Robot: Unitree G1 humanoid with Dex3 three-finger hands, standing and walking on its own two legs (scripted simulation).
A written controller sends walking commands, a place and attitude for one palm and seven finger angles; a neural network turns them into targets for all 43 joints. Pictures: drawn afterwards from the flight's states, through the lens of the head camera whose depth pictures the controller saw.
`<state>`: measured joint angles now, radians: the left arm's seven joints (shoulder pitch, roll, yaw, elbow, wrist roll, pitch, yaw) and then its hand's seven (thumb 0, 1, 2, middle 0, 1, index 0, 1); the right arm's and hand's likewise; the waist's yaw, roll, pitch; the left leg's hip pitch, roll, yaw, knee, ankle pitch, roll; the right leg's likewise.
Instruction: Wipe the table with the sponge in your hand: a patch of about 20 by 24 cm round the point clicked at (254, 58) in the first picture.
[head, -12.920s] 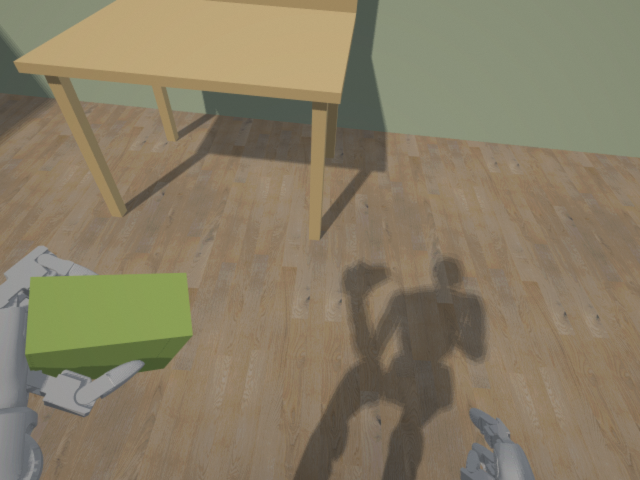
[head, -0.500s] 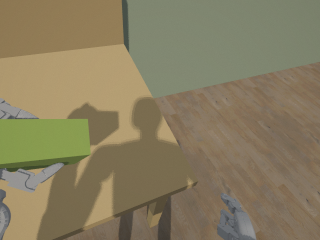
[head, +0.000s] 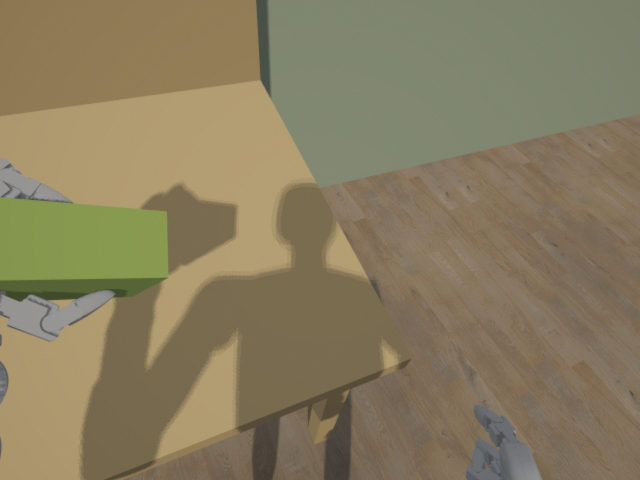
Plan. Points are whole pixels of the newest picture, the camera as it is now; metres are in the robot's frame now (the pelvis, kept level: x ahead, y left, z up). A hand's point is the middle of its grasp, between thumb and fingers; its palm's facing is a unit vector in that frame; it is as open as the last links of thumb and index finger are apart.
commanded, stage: come to a stop and stand still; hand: left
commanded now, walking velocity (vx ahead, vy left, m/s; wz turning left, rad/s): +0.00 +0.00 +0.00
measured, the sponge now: (103, 258) +0.27 +0.25 +0.16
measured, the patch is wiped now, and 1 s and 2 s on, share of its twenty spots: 0.00 0.00 0.00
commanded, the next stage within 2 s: look again from close up in 1.08 s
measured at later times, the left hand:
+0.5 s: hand (40, 256) +0.26 +0.29 +0.17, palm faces +0.38 -0.86 -0.33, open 10.4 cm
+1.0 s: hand (17, 306) +0.22 +0.30 +0.16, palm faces +0.39 -0.85 -0.36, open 10.4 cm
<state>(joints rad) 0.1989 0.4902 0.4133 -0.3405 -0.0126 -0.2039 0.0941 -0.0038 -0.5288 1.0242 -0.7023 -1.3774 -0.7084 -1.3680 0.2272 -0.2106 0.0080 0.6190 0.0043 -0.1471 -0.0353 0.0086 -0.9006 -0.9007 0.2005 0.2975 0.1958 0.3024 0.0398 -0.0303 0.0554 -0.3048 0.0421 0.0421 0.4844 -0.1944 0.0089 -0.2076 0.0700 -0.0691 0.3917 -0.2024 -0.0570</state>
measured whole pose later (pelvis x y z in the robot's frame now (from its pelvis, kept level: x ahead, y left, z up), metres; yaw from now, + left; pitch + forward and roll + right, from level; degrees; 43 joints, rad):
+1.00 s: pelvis +0.00 +0.05 +0.00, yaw +1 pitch -1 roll -2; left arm 0.43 0.37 0.33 -0.43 -0.03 -0.20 0.11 0.00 -0.53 1.03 -0.70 -1.37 -0.71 -1.36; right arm 0.25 -0.20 0.02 0.59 0.01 -0.13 -0.05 0.01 -0.90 -0.90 0.20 0.30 0.20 0.30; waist 0.01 -0.01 0.02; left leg -0.25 -0.02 0.06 0.45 -0.19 0.07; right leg -0.15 0.01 -0.06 0.37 -0.20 0.01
